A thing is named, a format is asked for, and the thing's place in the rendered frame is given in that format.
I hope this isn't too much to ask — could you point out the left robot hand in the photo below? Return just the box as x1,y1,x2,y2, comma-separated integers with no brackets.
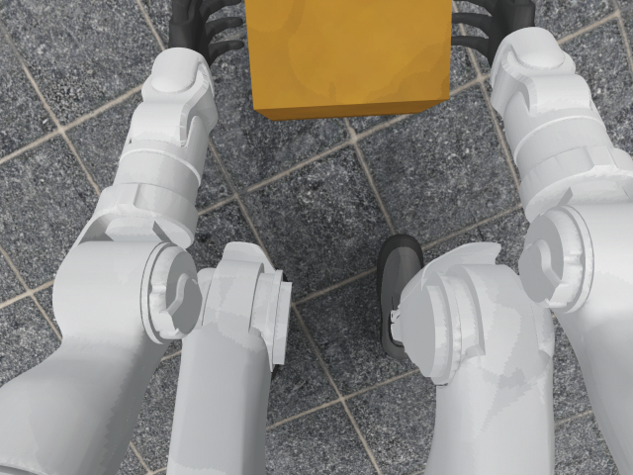
168,0,244,68

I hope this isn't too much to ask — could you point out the carton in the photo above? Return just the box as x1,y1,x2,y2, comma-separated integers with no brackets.
244,0,452,121

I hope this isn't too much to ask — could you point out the right robot upper arm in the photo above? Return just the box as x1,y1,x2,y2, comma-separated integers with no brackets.
518,203,633,475

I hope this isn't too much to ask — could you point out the right robot hand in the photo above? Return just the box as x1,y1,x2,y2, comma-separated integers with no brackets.
451,0,536,68

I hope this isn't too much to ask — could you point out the robot right foot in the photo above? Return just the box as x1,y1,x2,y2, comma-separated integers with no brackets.
376,234,424,359

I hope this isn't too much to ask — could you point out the left robot upper arm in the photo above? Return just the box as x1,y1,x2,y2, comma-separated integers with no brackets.
0,240,203,475

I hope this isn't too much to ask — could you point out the left robot forearm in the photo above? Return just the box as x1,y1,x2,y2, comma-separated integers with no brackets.
52,47,219,319

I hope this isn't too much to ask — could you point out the left robot thigh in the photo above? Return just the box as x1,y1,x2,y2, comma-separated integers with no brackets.
166,259,292,475

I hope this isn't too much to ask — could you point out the right robot forearm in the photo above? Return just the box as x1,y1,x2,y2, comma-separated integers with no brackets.
490,27,633,224

